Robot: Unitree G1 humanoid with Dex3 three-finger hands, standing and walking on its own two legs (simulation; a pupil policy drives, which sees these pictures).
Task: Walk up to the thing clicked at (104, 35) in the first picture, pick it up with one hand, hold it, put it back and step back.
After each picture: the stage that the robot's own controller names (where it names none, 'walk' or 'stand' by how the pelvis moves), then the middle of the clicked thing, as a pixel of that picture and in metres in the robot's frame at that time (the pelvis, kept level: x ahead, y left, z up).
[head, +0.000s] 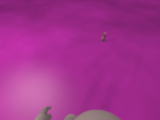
stand; (104, 37) +1.92 -0.32 -0.66
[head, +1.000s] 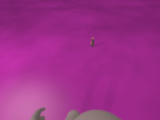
walk; (92, 42) +1.81 +0.08 -0.63
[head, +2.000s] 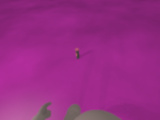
walk; (77, 53) +1.23 +0.32 -0.65
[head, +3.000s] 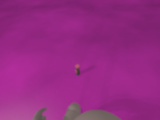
walk; (77, 70) +0.81 +0.25 -0.65
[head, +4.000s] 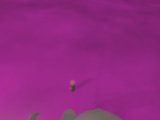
walk; (72, 86) +0.53 +0.19 -0.63
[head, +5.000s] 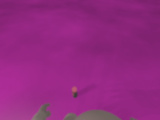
stand; (74, 92) +0.43 +0.17 -0.64
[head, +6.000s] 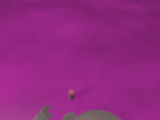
stand; (71, 95) +0.39 +0.19 -0.65
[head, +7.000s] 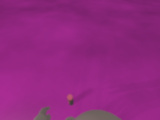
stand; (70, 100) +0.35 +0.21 -0.66
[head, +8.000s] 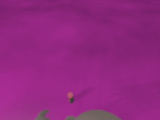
stand; (71, 98) +0.37 +0.22 -0.66
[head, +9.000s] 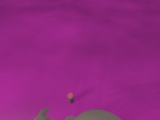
stand; (71, 98) +0.36 +0.21 -0.66
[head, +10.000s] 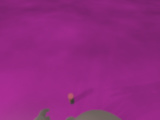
stand; (71, 99) +0.36 +0.21 -0.66
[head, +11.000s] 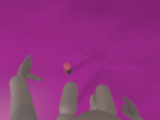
go down; (67, 69) +0.43 +0.19 -0.41
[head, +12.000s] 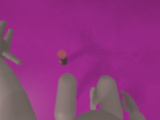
go down; (62, 58) +0.46 +0.21 -0.28
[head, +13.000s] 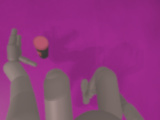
close in; (42, 49) +0.45 +0.25 -0.18
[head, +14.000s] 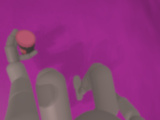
close; (27, 47) +0.45 +0.27 -0.16
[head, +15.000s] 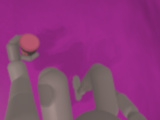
lift; (28, 48) +0.42 +0.27 -0.17
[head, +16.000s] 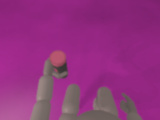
lift; (61, 67) +0.34 +0.19 +0.03
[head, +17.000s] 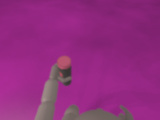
hold; (65, 73) +0.31 +0.17 +0.05
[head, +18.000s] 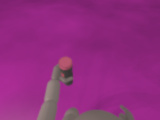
hold; (67, 73) +0.32 +0.16 +0.05
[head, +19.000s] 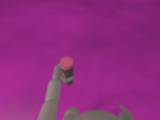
crouch; (67, 73) +0.32 +0.16 +0.04
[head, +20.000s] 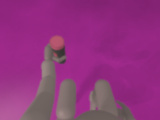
crouch; (59, 52) +0.45 +0.19 -0.03
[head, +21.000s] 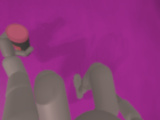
lower; (21, 44) +0.46 +0.27 -0.17
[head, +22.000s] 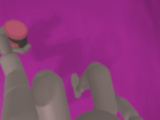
lower; (19, 41) +0.47 +0.28 -0.17
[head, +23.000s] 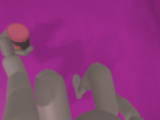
lower; (21, 43) +0.46 +0.28 -0.17
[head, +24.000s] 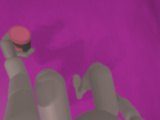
lower; (23, 45) +0.45 +0.28 -0.17
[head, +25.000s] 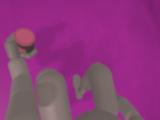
loosen; (26, 46) +0.44 +0.27 -0.17
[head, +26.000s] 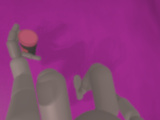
withdraw; (29, 47) +0.44 +0.26 -0.17
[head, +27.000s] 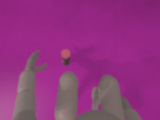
walk; (65, 58) +0.46 +0.20 -0.25
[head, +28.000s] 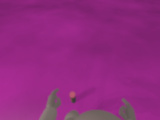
stand; (72, 97) +0.37 +0.17 -0.59
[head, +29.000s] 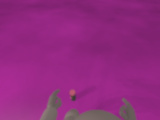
stand; (72, 95) +0.39 +0.18 -0.60
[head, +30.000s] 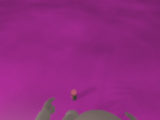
stand; (74, 95) +0.39 +0.17 -0.62
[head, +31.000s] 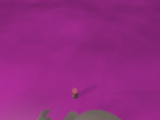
walk; (75, 93) +0.41 +0.17 -0.65
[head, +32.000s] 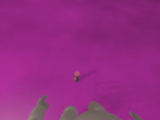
walk; (76, 77) +0.56 +0.12 -0.64
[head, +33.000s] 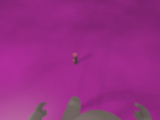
walk; (75, 58) +0.88 +0.27 -0.62
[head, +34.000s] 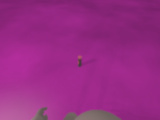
stand; (79, 61) +1.00 +0.19 -0.65
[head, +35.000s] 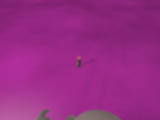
stand; (78, 62) +1.01 +0.21 -0.66
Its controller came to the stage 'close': yes
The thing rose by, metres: 0.68
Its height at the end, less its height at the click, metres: +0.00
